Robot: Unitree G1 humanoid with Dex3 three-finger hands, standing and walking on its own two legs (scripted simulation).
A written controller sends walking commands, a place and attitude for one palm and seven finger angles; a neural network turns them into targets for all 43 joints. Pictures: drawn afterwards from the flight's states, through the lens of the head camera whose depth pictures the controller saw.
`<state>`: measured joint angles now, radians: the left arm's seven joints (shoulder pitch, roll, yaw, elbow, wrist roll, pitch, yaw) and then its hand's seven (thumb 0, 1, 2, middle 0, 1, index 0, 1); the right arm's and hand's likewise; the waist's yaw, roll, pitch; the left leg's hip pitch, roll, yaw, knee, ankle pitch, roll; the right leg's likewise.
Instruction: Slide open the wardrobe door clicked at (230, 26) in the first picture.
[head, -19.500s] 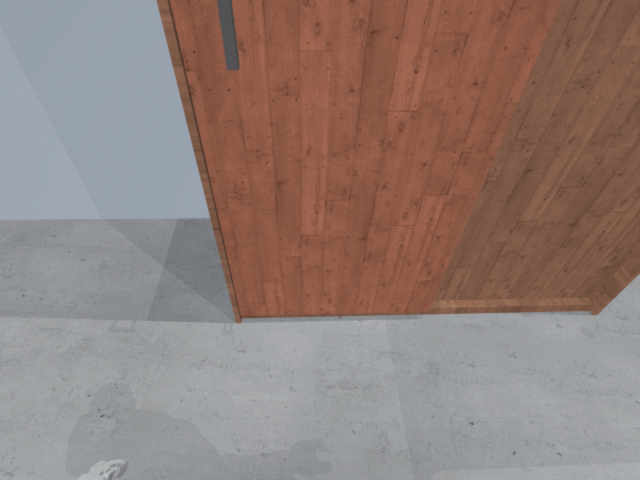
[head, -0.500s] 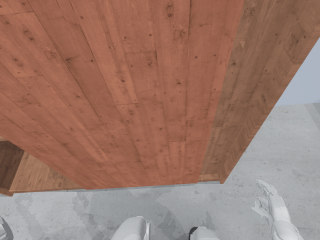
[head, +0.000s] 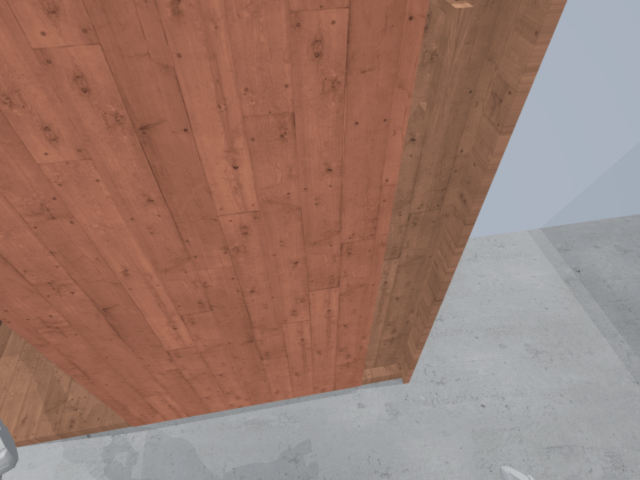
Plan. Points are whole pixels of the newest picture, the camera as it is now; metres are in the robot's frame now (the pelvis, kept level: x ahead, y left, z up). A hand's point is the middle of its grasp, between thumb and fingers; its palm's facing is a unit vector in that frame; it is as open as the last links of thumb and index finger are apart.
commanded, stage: stop walking and hold the door there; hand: left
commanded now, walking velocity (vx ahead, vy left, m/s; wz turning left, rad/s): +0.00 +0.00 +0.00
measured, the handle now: out of the picture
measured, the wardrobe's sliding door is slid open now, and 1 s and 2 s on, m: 0.51 0.51 0.51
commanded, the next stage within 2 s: loosen the grip on the handle in 1.90 s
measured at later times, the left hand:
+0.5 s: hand out of the picture +0.35 +0.42 +0.25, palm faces +0.72 -0.67 -0.18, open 7.1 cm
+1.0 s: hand out of the picture +0.34 +0.43 +0.24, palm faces +0.54 -0.81 -0.20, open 7.3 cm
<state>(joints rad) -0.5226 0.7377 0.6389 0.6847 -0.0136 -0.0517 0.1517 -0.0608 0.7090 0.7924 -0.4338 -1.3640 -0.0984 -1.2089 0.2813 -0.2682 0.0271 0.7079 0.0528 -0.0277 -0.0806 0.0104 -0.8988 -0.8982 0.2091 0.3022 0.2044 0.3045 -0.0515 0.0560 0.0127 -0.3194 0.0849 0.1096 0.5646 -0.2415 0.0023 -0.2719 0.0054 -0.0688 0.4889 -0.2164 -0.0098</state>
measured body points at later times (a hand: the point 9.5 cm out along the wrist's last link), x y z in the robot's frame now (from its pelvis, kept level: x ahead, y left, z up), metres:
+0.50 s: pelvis -0.02 +0.02 +0.00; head -0.02 +0.01 +0.45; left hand +0.31 +0.45 +0.26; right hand +0.08 -0.27 -0.10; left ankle +0.03 +0.11 -0.73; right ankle +0.00 -0.11 -0.73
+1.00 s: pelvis -0.07 +0.11 -0.01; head -0.04 +0.10 +0.44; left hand +0.31 +0.47 +0.25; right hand +0.07 -0.13 -0.12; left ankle +0.00 +0.15 -0.71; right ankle -0.14 +0.01 -0.74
